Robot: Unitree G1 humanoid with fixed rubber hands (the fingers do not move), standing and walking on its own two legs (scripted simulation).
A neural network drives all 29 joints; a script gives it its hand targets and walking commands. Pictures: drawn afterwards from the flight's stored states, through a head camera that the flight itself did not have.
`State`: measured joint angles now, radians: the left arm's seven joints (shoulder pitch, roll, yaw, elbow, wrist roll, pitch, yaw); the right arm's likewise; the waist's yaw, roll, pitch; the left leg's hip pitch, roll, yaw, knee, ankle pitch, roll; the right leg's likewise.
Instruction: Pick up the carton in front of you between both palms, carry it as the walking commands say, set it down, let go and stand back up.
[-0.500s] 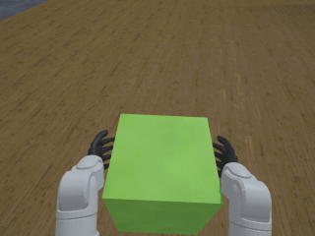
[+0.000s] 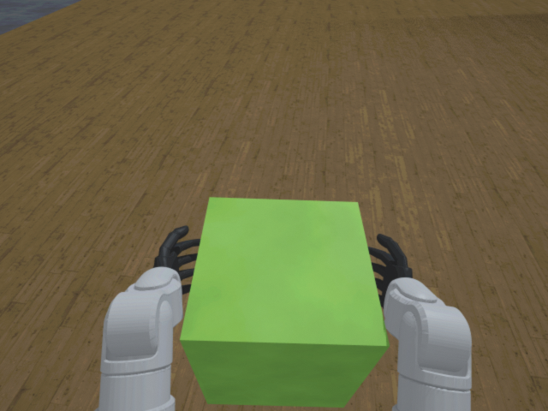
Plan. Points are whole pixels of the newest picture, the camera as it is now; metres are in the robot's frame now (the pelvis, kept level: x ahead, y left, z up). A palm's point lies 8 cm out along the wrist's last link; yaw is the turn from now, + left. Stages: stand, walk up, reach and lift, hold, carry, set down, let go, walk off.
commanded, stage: carry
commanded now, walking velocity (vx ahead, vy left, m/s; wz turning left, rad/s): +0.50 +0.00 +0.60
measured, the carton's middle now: (279, 307) +0.27 -0.01 +0.03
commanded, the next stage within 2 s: none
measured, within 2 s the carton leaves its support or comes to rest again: neither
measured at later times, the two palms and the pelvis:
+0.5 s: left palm (133, 167) +0.55 +0.27 +0.07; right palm (280, 149) +0.62 -0.02 +0.07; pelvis +0.32 +0.06 -0.02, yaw +15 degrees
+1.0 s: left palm (129, 91) +0.86 +0.37 +0.08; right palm (238, 77) +0.97 +0.10 +0.08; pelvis +0.66 +0.13 -0.01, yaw +23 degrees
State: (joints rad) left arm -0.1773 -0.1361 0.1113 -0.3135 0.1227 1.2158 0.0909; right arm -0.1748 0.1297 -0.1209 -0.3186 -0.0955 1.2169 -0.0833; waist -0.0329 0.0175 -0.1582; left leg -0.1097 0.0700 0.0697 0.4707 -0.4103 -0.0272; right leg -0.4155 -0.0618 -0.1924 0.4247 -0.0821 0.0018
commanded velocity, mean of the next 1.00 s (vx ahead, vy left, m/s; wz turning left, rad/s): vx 0.50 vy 0.00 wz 0.26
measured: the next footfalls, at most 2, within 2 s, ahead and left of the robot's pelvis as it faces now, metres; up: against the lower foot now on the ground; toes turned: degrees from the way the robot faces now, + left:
left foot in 0.44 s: +0.42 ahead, +0.15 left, +0.00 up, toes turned +24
right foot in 0.94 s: +0.83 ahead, +0.10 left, +0.00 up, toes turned +10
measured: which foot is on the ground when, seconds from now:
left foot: up 0.00-0.42, down 0.44-0.96, up 0.98-1.00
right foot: down 0.00-0.44, up 0.46-0.92, down 0.94-1.00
